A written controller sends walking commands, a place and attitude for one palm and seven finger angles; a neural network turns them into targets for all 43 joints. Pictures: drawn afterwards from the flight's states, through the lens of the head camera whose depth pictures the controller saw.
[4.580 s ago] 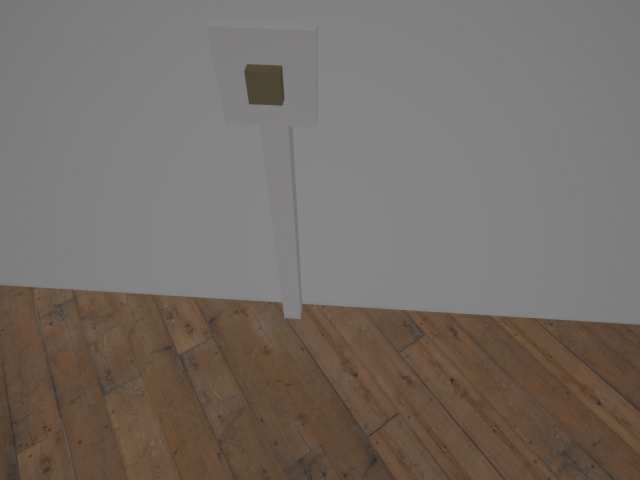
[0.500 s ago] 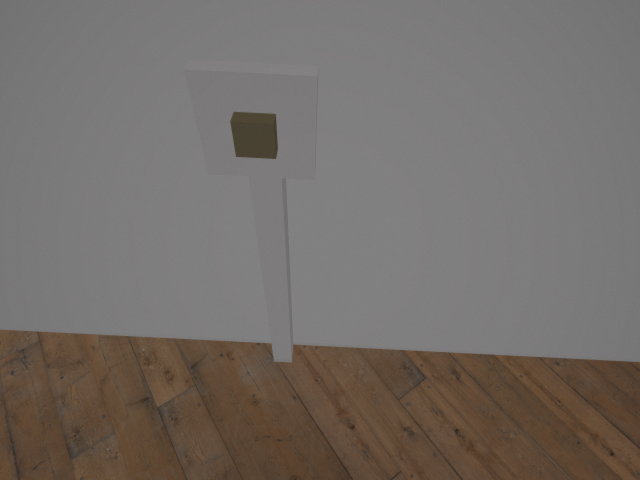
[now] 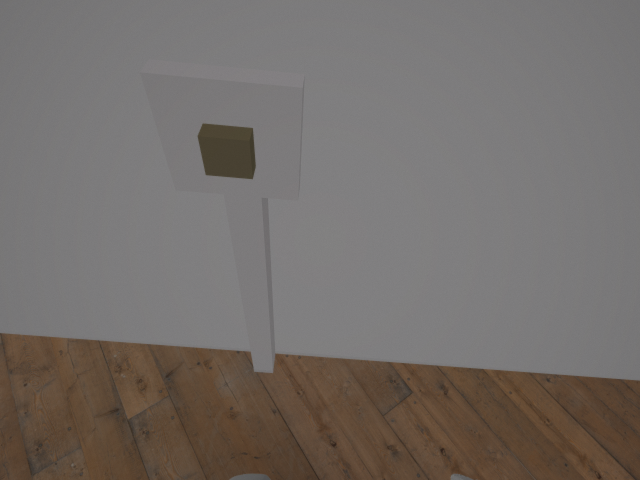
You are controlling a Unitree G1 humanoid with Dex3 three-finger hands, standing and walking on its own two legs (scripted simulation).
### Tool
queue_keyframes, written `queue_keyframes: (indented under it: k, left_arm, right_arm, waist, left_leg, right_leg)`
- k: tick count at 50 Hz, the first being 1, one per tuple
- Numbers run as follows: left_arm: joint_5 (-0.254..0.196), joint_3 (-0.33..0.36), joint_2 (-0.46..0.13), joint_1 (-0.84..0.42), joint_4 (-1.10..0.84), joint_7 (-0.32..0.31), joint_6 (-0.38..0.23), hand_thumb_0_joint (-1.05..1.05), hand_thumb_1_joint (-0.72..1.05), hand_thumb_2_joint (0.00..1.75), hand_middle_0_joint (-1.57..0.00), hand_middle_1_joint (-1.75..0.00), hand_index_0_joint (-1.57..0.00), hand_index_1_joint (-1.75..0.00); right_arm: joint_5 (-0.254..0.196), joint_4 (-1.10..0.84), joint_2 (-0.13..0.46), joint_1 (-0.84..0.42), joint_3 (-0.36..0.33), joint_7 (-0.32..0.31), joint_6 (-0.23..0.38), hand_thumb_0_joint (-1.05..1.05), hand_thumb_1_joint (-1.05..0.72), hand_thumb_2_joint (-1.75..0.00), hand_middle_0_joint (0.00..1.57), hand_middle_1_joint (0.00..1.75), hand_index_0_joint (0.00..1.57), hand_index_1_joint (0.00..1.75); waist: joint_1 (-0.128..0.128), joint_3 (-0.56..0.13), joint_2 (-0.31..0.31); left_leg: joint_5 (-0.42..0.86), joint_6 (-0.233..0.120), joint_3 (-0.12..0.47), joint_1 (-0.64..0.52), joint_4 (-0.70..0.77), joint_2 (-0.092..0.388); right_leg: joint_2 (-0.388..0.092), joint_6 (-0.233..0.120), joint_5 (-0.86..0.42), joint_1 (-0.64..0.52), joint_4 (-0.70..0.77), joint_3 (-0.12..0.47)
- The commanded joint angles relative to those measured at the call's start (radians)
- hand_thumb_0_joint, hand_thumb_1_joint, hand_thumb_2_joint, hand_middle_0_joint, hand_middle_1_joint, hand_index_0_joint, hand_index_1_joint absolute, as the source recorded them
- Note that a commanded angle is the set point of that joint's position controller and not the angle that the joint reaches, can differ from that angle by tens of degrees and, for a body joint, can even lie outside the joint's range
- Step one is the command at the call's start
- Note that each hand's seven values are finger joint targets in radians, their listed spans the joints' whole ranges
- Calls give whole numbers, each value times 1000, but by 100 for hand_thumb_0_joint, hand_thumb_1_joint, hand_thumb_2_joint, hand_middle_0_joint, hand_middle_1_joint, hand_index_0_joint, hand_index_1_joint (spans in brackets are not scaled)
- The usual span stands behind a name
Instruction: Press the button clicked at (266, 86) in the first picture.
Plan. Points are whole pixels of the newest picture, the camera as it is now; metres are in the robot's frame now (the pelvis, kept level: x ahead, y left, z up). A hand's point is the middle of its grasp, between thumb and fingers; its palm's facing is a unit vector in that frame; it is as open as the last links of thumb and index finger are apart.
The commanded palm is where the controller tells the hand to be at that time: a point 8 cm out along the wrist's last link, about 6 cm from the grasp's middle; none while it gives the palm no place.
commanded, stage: come to a stop and stand still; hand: left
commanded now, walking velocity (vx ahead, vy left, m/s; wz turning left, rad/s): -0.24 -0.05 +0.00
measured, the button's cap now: (229, 150) +0.46 +0.17 +0.15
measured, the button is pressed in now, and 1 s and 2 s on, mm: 0 0 0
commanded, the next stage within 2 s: look again from close up in 0.70 s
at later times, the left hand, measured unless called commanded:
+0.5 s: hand out of the picture +0.01 +0.16 -0.17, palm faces -0.01 -0.96 -0.27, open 7.4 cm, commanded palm none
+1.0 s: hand out of the picture -0.03 +0.13 -0.15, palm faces +0.01 -0.98 -0.22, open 7.3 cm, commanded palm none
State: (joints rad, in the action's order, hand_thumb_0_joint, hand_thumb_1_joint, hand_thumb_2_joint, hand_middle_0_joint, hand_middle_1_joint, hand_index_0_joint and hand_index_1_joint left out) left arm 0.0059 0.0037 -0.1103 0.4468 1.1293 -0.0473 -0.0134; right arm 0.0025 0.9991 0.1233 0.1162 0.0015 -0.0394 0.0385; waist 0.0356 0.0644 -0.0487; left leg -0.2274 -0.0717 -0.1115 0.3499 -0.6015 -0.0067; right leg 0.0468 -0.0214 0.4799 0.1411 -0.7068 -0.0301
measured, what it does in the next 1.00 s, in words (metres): steps on the spot: right foot, then right foot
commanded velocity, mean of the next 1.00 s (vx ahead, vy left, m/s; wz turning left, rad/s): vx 0.03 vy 0.02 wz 0.00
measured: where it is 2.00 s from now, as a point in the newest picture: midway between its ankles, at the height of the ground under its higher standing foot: outside the picture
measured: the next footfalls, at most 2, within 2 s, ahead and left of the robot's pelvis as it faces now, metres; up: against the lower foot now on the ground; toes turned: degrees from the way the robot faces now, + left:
right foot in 0.34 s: +0.00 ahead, -0.18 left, +0.00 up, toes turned -1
right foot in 0.80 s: -0.01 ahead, -0.11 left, +0.00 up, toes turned -3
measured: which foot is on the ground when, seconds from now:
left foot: down 0.00-0.82, up 0.84-1.00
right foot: up 0.00-0.32, down 0.34-0.60, up 0.62-0.78, down 0.80-1.00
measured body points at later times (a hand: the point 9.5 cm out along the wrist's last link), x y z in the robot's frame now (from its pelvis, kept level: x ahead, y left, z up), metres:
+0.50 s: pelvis -0.05 -0.03 -0.01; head -0.08 -0.06 +0.43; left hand +0.01 +0.21 -0.15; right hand -0.02 -0.29 -0.17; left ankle +0.04 +0.07 -0.72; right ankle -0.04 -0.18 -0.73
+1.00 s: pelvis -0.03 -0.04 +0.01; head -0.02 -0.07 +0.46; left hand -0.03 +0.18 -0.13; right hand -0.04 -0.25 -0.16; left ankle -0.02 +0.09 -0.72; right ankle -0.05 -0.11 -0.73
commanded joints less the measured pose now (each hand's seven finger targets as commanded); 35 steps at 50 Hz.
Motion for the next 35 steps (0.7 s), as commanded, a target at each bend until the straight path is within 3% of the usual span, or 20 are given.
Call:
queue_keyframes:
  k: [1,6,12,13,14,15,16,17,18,19,21,22,25,27,28,29,30,31,33,35]
  left_arm:
    - [7,31,-112,9,-90,-25,14,0,90,90,-20,-30,-20,-30]
    - [19,51,-79,10,-106,-6,56,0,90,90,-20,-30,-20,-30]
    - [23,56,-77,-87,-179,11,60,0,90,90,-20,-30,-20,-30]
    - [18,39,-151,-51,-161,2,30,0,90,90,-20,-30,-20,-30]
    - [22,35,-159,-81,-220,3,19,0,90,90,-20,-30,-20,-30]
    - [22,51,-192,-67,-226,4,5,0,90,90,-20,-30,-20,-30]
    - [24,48,-244,-147,-234,7,-11,0,90,90,-20,-30,-20,-30]
    - [25,42,-268,-184,-240,9,-18,0,90,90,-20,-30,-20,-30]
    - [33,37,-275,-216,-239,15,-15,0,90,90,-20,-30,-20,-30]
    - [30,35,-275,-222,-243,21,-8,0,90,90,-20,-30,-20,-30]
    - [28,45,-283,-253,-240,20,7,0,90,90,-20,-30,-20,-30]
    - [28,47,-282,-268,-245,15,13,0,90,90,-20,-30,-20,-30]
    - [33,68,-310,-319,-266,10,19,0,90,90,-20,-30,-20,-30]
    - [33,61,-285,-312,-265,14,26,0,90,90,-20,-30,-20,-30]
    - [31,53,-239,-296,-262,17,32,0,90,90,-20,-30,-20,-30]
    - [19,40,-175,-270,-270,20,34,0,90,90,-20,-30,-20,-30]
    - [14,30,-141,-242,-270,15,30,0,90,90,-20,-30,-20,-30]
    - [23,31,-157,-215,-254,15,27,0,90,90,-20,-30,-20,-30]
    - [17,37,-150,-167,-214,31,20,0,90,90,-20,-30,-20,-30]
    - [9,21,-111,-131,-185,35,19,0,90,90,-20,-30,-20,-30]
  right_arm:
    - [-7,-1,160,184,-30,-27,-13,0,-90,-90,20,30,20,30]
    - [13,-57,154,82,-48,-11,-26,0,-90,-90,20,30,20,30]
    - [30,-87,168,76,-78,14,-40,0,-90,-90,20,30,20,30]
    - [19,-99,281,13,-101,18,-24,0,-90,-90,20,30,20,30]
    - [22,-140,187,23,-76,43,-39,0,-90,-90,20,30,20,30]
    - [30,-154,157,27,-70,50,-40,0,-90,-90,20,30,20,30]
    - [34,-151,113,74,-55,57,-46,0,-90,-90,20,30,20,30]
    - [32,-142,105,92,-52,60,-48,0,-90,-90,20,30,20,30]
    - [28,-135,105,125,-53,69,-42,0,-90,-90,20,30,20,30]
    - [23,-129,125,151,-55,67,-49,0,-90,-90,20,30,20,30]
    - [26,-134,169,153,-70,66,-68,0,-90,-90,20,30,20,30]
    - [28,-132,173,162,-74,65,-75,0,-90,-90,20,30,20,30]
    - [31,-95,159,288,-69,60,-74,0,-90,-90,20,30,20,30]
    - [30,-71,152,367,-57,57,-65,0,-90,-90,20,30,20,30]
    - [36,-56,165,427,-54,52,-56,0,-90,-90,20,30,20,30]
    - [48,-47,207,463,-60,46,-42,0,-90,-90,20,30,20,30]
    - [43,-47,224,431,-60,35,-32,0,-90,-90,20,30,20,30]
    - [35,-52,221,368,-54,31,-30,0,-90,-90,20,30,20,30]
    - [32,-87,206,233,-45,29,-22,0,-90,-90,20,30,20,30]
    - [33,-77,198,208,-39,25,-13,0,-90,-90,20,30,20,30]
  waist:
    - [-52,-67,218]
    - [3,-86,91]
    - [-29,-105,202]
    - [8,-198,9]
    - [-2,-188,5]
    - [-9,-158,61]
    - [-60,-144,77]
    - [-72,-108,94]
    - [-102,-112,128]
    - [-95,-105,48]
    - [-81,52,-240]
    - [-79,132,-266]
    - [-124,144,-163]
    - [-132,146,-63]
    - [-142,143,56]
    - [-133,136,261]
    - [-98,113,380]
    - [-59,95,353]
    - [-2,33,162]
    - [12,-2,104]
  left_leg:
    - [1103,-220,300,-202,209,398]
    - [644,-147,191,-54,271,292]
    - [34,-128,242,-16,345,266]
    - [173,-48,158,-114,144,254]
    - [-97,7,117,-22,70,128]
    - [-105,43,65,-37,-24,42]
    - [-126,69,51,0,-62,18]
    - [-136,74,44,-70,-82,17]
    - [-103,72,33,-158,-67,-9]
    - [-188,73,39,-132,-57,4]
    - [-226,67,45,-20,-129,14]
    - [-191,70,35,-36,-196,15]
    - [-154,75,18,-131,-243,9]
    - [-217,66,12,-159,-66,-2]
    - [-315,43,98,-124,89,29]
    - [-449,-16,331,-50,307,162]
    - [-592,-69,593,17,465,248]
    - [-620,-109,645,63,480,279]
    - [-466,-120,508,165,436,260]
    - [-331,-98,357,167,398,219]
  right_leg:
    - [-75,37,121,235,-393,107]
    - [-73,58,-69,231,-461,50]
    - [-94,49,-41,204,-221,-9]
    - [-150,27,-79,169,40,38]
    - [-114,9,-45,128,212,68]
    - [-172,-46,-59,192,250,183]
    - [-256,-87,-9,195,304,278]
    - [-286,-108,65,302,348,299]
    - [-241,-91,35,354,308,216]
    - [-199,-67,182,351,295,181]
    - [-222,-70,386,437,373,208]
    - [-259,-82,436,529,427,242]
    - [-272,-94,375,605,411,225]
    - [-207,-73,340,564,264,140]
    - [-128,-53,311,528,100,82]
    - [-15,-13,220,484,-155,-39]
    - [11,-13,142,468,-308,-33]
    - [-38,-31,82,432,-387,25]
    - [-75,-31,-1,294,-391,28]
    - [-74,-24,-21,160,-203,-7]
